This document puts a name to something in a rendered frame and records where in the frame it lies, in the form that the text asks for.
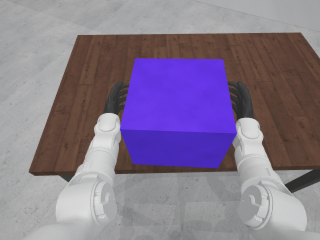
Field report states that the right robot forearm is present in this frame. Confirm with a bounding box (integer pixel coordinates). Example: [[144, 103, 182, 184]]
[[232, 117, 307, 227]]

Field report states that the left robot forearm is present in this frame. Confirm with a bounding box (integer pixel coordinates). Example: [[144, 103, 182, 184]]
[[55, 113, 121, 222]]

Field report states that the table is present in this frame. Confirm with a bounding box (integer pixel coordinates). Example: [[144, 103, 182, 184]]
[[28, 32, 320, 193]]

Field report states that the robot left upper arm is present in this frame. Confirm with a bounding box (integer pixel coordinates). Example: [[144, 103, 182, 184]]
[[22, 180, 118, 240]]

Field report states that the robot left hand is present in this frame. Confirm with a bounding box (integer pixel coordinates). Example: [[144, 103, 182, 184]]
[[103, 81, 130, 115]]

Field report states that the robot right hand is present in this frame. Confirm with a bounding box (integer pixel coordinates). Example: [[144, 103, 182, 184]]
[[227, 81, 254, 121]]

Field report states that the robot right upper arm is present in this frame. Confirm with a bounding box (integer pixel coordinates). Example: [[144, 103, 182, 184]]
[[237, 184, 320, 240]]

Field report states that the carton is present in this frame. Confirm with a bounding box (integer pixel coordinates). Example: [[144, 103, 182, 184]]
[[120, 58, 237, 169]]

